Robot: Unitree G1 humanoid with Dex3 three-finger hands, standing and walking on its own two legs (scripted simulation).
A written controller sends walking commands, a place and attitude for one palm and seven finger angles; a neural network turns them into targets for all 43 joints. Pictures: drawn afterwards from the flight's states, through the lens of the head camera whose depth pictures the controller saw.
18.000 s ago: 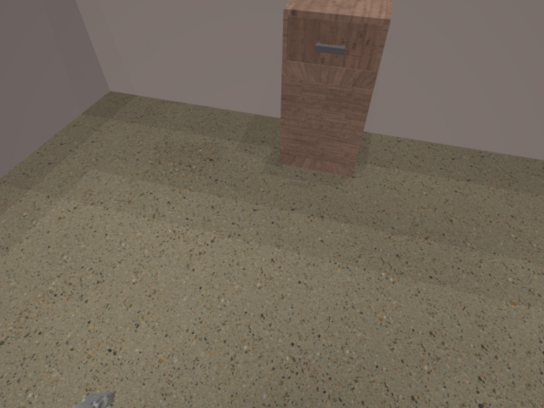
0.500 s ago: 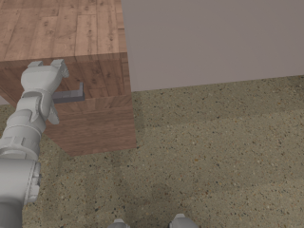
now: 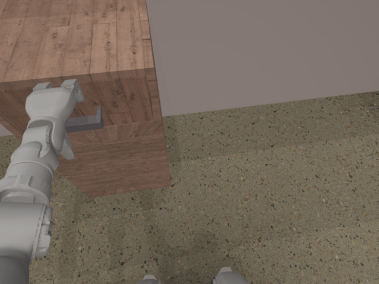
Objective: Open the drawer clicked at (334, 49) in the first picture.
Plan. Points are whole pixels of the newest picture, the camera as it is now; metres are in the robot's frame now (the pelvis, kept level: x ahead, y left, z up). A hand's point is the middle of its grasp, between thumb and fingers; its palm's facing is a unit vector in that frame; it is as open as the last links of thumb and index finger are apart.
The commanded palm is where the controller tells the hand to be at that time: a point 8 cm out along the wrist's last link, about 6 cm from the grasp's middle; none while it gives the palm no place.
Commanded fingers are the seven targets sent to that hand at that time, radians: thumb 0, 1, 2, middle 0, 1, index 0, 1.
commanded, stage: re-aim the fingers above the handle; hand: left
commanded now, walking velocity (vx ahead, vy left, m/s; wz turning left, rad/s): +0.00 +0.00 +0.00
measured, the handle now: (78, 117) +0.53 +0.27 -0.03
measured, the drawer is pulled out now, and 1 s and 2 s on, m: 0.00 0.00 0.00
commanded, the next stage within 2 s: lower the fingers behind the handle in 1.46 s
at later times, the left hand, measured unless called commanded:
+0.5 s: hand (68, 121) +0.47 +0.25 +0.03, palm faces -0.07 -0.01 -1.00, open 13.8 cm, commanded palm +0.44 +0.24 +0.08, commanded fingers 0.00 -0.50 0.30 -0.30 -1.20 -0.30 -1.20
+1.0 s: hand (72, 133) +0.45 +0.24 +0.02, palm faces -0.14 -0.03 -0.99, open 13.8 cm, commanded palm +0.44 +0.25 +0.08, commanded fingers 0.00 -0.50 0.30 -0.30 -1.20 -0.30 -1.20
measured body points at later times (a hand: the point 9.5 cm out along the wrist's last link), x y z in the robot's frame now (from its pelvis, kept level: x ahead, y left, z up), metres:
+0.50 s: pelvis +0.00 +0.00 +0.00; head +0.10 -0.01 +0.44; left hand +0.47 +0.25 +0.09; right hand +0.01 -0.28 -0.13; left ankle -0.02 +0.12 -0.70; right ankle +0.00 -0.14 -0.70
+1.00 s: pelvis +0.00 -0.01 +0.00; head +0.09 +0.00 +0.44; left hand +0.45 +0.24 +0.07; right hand +0.03 -0.29 -0.12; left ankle -0.02 +0.12 -0.70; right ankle +0.00 -0.14 -0.70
